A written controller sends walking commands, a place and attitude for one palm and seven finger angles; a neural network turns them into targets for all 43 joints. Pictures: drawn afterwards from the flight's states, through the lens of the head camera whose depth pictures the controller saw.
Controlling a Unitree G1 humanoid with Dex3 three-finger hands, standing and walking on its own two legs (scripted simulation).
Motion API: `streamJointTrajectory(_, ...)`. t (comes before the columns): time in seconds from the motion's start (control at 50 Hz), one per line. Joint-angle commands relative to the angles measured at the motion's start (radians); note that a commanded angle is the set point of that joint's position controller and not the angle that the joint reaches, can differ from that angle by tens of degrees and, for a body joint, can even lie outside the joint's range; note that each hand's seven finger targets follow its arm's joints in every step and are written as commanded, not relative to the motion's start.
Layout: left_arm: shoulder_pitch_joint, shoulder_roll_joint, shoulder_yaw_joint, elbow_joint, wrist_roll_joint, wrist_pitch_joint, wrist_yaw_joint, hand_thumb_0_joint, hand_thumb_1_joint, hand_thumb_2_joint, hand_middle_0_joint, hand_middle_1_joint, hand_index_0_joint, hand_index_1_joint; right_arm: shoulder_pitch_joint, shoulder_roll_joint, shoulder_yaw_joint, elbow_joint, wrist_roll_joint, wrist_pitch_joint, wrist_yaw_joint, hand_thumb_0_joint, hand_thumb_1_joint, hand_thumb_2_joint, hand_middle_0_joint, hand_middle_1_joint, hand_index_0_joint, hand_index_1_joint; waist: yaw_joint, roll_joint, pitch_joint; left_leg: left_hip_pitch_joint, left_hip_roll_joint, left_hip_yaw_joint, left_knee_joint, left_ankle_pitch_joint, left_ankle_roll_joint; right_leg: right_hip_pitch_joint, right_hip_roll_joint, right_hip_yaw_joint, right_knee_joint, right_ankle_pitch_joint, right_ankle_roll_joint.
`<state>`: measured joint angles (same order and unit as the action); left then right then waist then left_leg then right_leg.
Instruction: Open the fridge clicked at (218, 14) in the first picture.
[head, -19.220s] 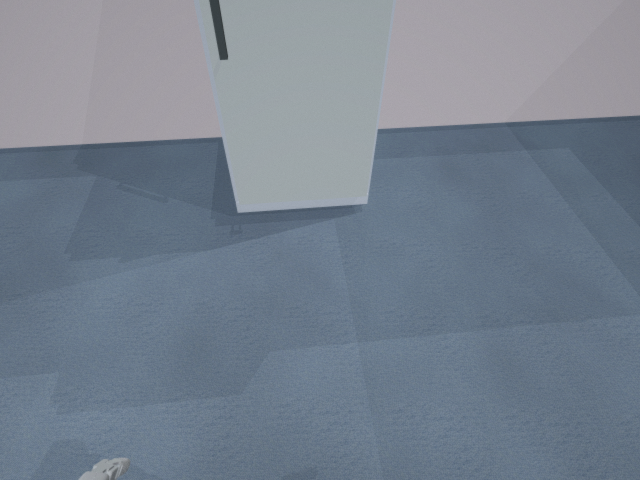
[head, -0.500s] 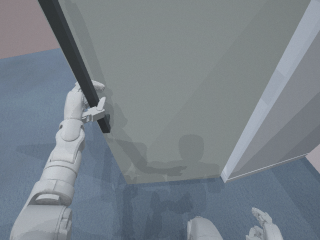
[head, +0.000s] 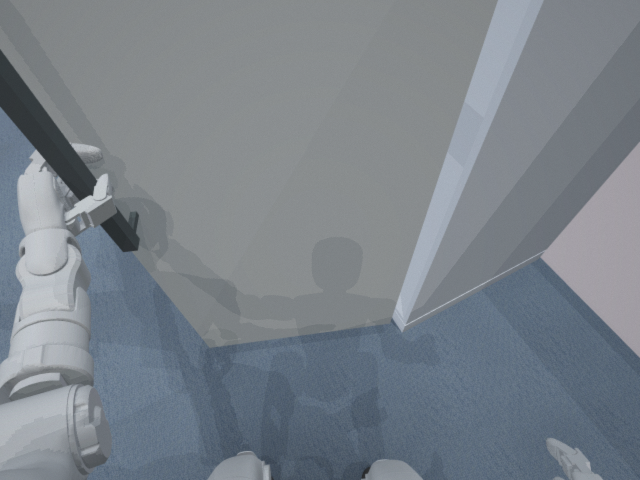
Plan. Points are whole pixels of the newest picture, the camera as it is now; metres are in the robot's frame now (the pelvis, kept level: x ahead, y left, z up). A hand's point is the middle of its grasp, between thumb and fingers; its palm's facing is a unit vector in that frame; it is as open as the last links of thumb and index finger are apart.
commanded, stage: stop walking and hold the door back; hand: left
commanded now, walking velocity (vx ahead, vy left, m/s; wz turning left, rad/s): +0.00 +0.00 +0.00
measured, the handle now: (52, 124) +0.48 +0.27 +0.18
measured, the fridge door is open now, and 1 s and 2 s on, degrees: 70 73 71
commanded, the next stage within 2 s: loosen the grip on the handle in 0.54 s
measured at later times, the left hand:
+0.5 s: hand (93, 223) +0.41 +0.25 +0.10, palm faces +0.17 -0.96 -0.24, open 6.1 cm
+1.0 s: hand (90, 225) +0.41 +0.26 +0.09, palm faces +0.18 -0.96 -0.23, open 11.7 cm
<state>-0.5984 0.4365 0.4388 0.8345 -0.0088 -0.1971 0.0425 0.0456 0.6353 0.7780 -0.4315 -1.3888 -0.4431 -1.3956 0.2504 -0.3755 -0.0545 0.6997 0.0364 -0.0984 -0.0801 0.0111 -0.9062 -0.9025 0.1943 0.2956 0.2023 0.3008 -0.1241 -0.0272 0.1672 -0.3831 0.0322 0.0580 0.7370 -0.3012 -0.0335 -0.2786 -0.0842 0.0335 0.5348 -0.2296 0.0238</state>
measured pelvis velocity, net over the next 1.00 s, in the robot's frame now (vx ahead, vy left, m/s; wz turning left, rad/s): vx -0.03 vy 0.04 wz -0.13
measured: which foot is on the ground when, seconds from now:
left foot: up 0.00-0.04, down 0.06-1.00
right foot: down 0.00-1.00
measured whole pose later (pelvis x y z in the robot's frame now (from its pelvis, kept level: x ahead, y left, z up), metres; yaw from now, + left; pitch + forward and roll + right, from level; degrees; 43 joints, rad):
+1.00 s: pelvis -0.03 +0.04 -0.02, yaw -7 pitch +5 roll +0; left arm -0.53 0.48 0.35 0.82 0.00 -0.28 -0.04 -0.01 -0.21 0.37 -0.41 -1.35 -0.39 -1.34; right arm 0.34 -0.29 0.00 0.68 0.02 -0.09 -0.06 0.01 -0.90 -0.90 0.20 0.30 0.21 0.30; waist -0.05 -0.03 -0.03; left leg -0.50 0.02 0.04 0.67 -0.27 0.02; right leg -0.50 0.01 -0.03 0.67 -0.27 -0.03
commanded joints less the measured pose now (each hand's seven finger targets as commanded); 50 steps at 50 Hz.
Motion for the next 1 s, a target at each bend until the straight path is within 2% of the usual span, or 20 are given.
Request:
streamJointTrajectory(0.0, -0.117, 0.4, 0.106, -0.453, -0.018, -0.09, 0.055, 0.0, 0.9, 0.9, -0.45, -1.4, -0.45, -1.4, -0.003, -0.045, -0.029, -0.164, -0.006, -0.023, -0.011, 0.0, -0.9, -0.9, 0.2, 0.3, 0.2, 0.3, 0.121, -0.061, -0.472, 0.199, -0.01, 0.025, -0.288, 0.193, -0.002, 0.255, -0.132, 0.054, -0.044, 0.433, -0.093)
streamJointTrajectory(0.06, -0.003, 0.222, -0.009, -0.612, -0.025, -0.104, 0.029, 0.0, 0.9, 0.9, -0.45, -1.4, -0.45, -1.4, -0.053, -0.058, -0.033, -0.213, -0.002, -0.024, 0.008, 0.0, -0.9, -0.9, 0.2, 0.3, 0.2, 0.3, 0.141, 0.299, -0.459, 0.425, 0.254, -0.221, -0.302, 0.785, 0.128, -0.043, 0.086, -0.069, 0.157, -0.062, -0.005)
streamJointTrajectory(0.08, 0.032, 0.224, -0.021, -0.664, -0.01, -0.106, 0.026, 0.0, 0.9, 0.9, -0.45, -1.4, -0.45, -1.4, -0.056, -0.025, -0.019, -0.206, -0.02, -0.025, 0.015, 0.0, -0.9, -0.9, 0.2, 0.3, 0.2, 0.3, 0.132, 0.431, -0.463, 0.467, 0.291, -0.246, -0.313, 0.933, 0.16, -0.146, 0.094, -0.085, 0.26, -0.257, 0.002)
streamJointTrajectory(0.24, 0.059, 0.228, -0.03, -0.747, -0.008, -0.064, 0.043, 0.0, 0.9, 0.9, -0.45, -1.4, -0.45, -1.4, -0.048, -0.008, 0.025, -0.19, -0.028, -0.027, 0.007, 0.0, -0.9, -0.9, 0.2, 0.3, 0.2, 0.3, 0.113, 0.272, -0.443, 0.345, 0.184, -0.084, -0.173, 0.723, 0.087, 0.123, 0.07, -0.093, -0.131, 0.133, -0.018)
streamJointTrajectory(0.28, 0.053, 0.281, 0.024, -0.713, -0.015, -0.055, 0.056, 0.0, 0.9, 0.9, -0.45, -1.4, -0.45, -1.4, -0.041, 0.0, 0.028, -0.192, -0.02, -0.017, -0.006, 0.0, -0.9, -0.9, 0.2, 0.3, 0.2, 0.3, 0.104, 0.103, -0.493, 0.212, 0.131, -0.03, -0.12, 0.594, 0.04, 0.284, -0.024, -0.006, -0.053, 0.578, -0.051)
streamJointTrajectory(0.32, 0.001, 0.234, -0.017, -0.647, -0.03, -0.043, 0.058, 0.0, 0.9, 0.9, -0.45, -1.4, -0.45, -1.4, -0.052, 0.01, 0.024, -0.182, -0.011, -0.005, -0.017, 0.0, -0.9, -0.9, 0.2, 0.3, 0.2, 0.3, 0.111, -0.096, -0.49, 0.095, 0.06, -0.011, -0.081, 0.207, 0.011, 0.337, -0.125, 0.118, -0.025, 0.764, -0.106)
streamJointTrajectory(0.36, -0.002, 0.267, 0.007, -0.549, -0.029, -0.034, 0.061, 0.0, 0.9, 0.9, -0.45, -1.4, -0.45, -1.4, -0.043, 0.01, 0.033, -0.153, -0.014, 0.01, -0.032, 0.0, -0.9, -0.9, 0.2, 0.3, 0.2, 0.3, 0.112, -0.078, -0.446, 0.05, 0.035, -0.036, -0.149, -0.002, 0.019, 0.317, -0.152, 0.121, -0.049, 0.682, -0.11)
streamJointTrajectory(0.4, -0.013, 0.274, 0.012, -0.499, -0.024, -0.037, 0.059, 0.0, 0.9, 0.9, -0.45, -1.4, -0.45, -1.4, -0.06, 0.008, 0.036, -0.149, -0.016, 0.017, -0.041, 0.0, -0.9, -0.9, 0.2, 0.3, 0.2, 0.3, 0.118, -0.081, -0.417, 0.13, 0.045, -0.045, -0.241, 0.156, 0.031, 0.23, -0.105, 0.068, -0.063, 0.486, -0.072)
streamJointTrajectory(0.46, -0.032, 0.245, -0.034, -0.491, -0.021, -0.057, 0.053, 0.0, 0.9, 0.9, -0.45, -1.4, -0.45, -1.4, -0.091, -0.005, 0.042, -0.148, -0.022, 0.027, -0.047, 0.0, -0.9, -0.9, 0.2, 0.3, 0.2, 0.3, 0.126, 0.15, -0.393, 0.234, 0.157, -0.159, -0.322, 0.426, 0.083, 0.104, 0.024, -0.04, -0.034, 0.179, -0.011)
streamJointTrajectory(0.48, -0.022, 0.254, -0.022, -0.471, -0.017, -0.059, 0.056, 0.0, 0.9, 0.9, -0.45, -1.4, -0.45, -1.4, -0.083, -0.006, 0.041, -0.148, -0.022, 0.028, -0.045, 0.0, -0.9, -0.9, 0.2, 0.3, 0.2, 0.3, 0.131, 0.145, -0.375, 0.205, 0.18, -0.194, -0.333, 0.441, 0.098, 0.111, 0.045, -0.05, -0.025, 0.109, -0.009)
streamJointTrajectory(0.6, 0.015, 0.253, -0.032, -0.454, -0.017, -0.05, 0.059, 0.0, 0.9, 0.9, -0.45, -1.4, -0.45, -1.4, -0.07, -0.018, 0.026, -0.16, -0.018, 0.03, -0.042, 0.0, -0.9, -0.9, 0.2, 0.3, 0.2, 0.3, 0.132, 0.113, -0.378, 0.133, 0.113, -0.1, -0.312, 0.271, 0.056, 0.171, 0.014, -0.008, -0.1, 0.14, -0.024)
streamJointTrajectory(0.62, -0.755, 0.715, 0.238, -0.614, 0.109, -0.078, 0.027, 0.0, 0.9, 0.9, -0.45, -1.4, -0.45, -1.4, -0.014, -0.017, -0.032, -0.176, -0.034, 0.001, 0.001, 0.0, -0.9, -0.9, 0.2, 0.3, 0.2, 0.3, 0.154, -0.057, -0.283, 0.097, 0.092, -0.019, -0.219, 0.247, 0.081, 0.093, -0.014, 0.054, -0.167, 0.231, -0.031)
streamJointTrajectory(0.64, -0.443, 0.241, -0.085, -0.152, 0.1, 0.021, -0.056, 0.0, 0.779, 0.842, -0.45, -1.4, -0.45, -1.4, -0.042, -0.024, -0.009, -0.154, -0.048, -0.051, 0.009, 0.0, -0.9, -0.9, 0.2, 0.3, 0.2, 0.3, 0.051, -0.024, -0.564, 0.211, -0.017, 0.009, -0.305, 0.523, 0.069, 0.104, 0.093, -0.092, 0.03, 0.486, -0.078)
streamJointTrajectory(0.66, -0.277, 0.184, -0.064, -0.259, 0.026, 0.029, -0.09, 0.0, 0.658, 0.783, -0.45, -1.4, -0.45, -1.4, 0.053, -0.044, -0.041, -0.165, -0.007, -0.071, 0.023, 0.0, -0.9, -0.9, 0.2, 0.3, 0.2, 0.3, 0.11, 0.103, -0.635, 0.314, -0.001, -0.018, -0.24, 0.682, 0.011, 0.055, 0.095, -0.133, 0.025, 0.351, -0.073)
streamJointTrajectory(0.68, -0.195, 0.214, -0.004, -0.264, 0.013, 0.009, -0.103, 0.0, 0.538, 0.725, -0.45, -1.4, -0.45, -1.4, 0.05, -0.045, -0.025, -0.12, -0.012, -0.062, 0.028, 0.0, -0.9, -0.9, 0.2, 0.3, 0.2, 0.3, 0.133, 0.261, -0.588, 0.364, -0.003, -0.021, -0.202, 0.615, -0.003, -0.066, 0.098, -0.108, -0.006, 0.238, -0.057)
streamJointTrajectory(0.7, -0.209, 0.262, 0.021, -0.329, -0.01, -0.022, -0.089, 0.0, 0.417, 0.667, -0.45, -1.4, -0.45, -1.4, 0.024, -0.05, -0.019, -0.131, -0.033, -0.054, 0.035, 0.0, -0.9, -0.9, 0.2, 0.3, 0.2, 0.3, 0.134, 0.262, -0.53, 0.304, -0.013, -0.025, -0.204, 0.428, 0.009, -0.081, 0.099, -0.1, -0.021, 0.167, -0.055)
streamJointTrajectory(0.76, -0.234, 0.231, -0.05, -0.287, 0.021, -0.099, -0.054, 0.0, 0.054, 0.492, -0.45, -1.4, -0.45, -1.4, 0.002, -0.052, -0.006, -0.163, -0.031, -0.039, 0.042, 0.0, -0.9, -0.9, 0.2, 0.3, 0.2, 0.3, 0.087, 0.024, -0.382, 0.067, -0.02, -0.027, -0.219, 0.025, 0.057, -0.128, 0.092, -0.092, -0.031, -0.062, -0.049)
streamJointTrajectory(0.8, -0.245, 0.263, -0.046, -0.264, 0.022, -0.13, -0.044, 0.0, -0.188, 0.375, -0.45, -1.4, -0.45, -1.4, -0.006, -0.058, -0.005, -0.181, -0.022, -0.036, 0.038, 0.0, -0.9, -0.9, 0.2, 0.3, 0.2, 0.3, 0.099, -0.004, -0.402, 0.015, -0.031, -0.016, -0.217, -0.114, 0.068, -0.15, 0.082, -0.055, -0.043, -0.208, -0.042)
streamJointTrajectory(0.86, -0.331, 0.342, -0.021, -0.237, 0.014, -0.147, -0.051, 0.0, -0.55, 0.2, -0.423, -1.367, -0.423, -1.367, 0.006, -0.065, 0.004, -0.176, -0.011, -0.036, 0.02, 0.0, -0.9, -0.9, 0.2, 0.3, 0.2, 0.3, 0.088, 0.0, -0.397, -0.037, -0.039, -0.008, -0.192, -0.168, 0.075, -0.147, 0.071, -0.014, -0.06, -0.3, -0.038)
streamJointTrajectory(0.98, -0.365, 0.297, -0.067, -0.286, -0.025, -0.166, -0.082, 0.0, -0.55, 0.2, -0.343, -1.267, -0.343, -1.267, 0.029, -0.052, 0.008, -0.166, -0.008, -0.05, 0.002, 0.0, -0.9, -0.9, 0.2, 0.3, 0.2, 0.3, 0.09, 0.088, -0.47, -0.037, -0.047, -0.032, -0.162, -0.153, 0.078, -0.144, 0.08, 0.009, -0.035, -0.274, -0.042)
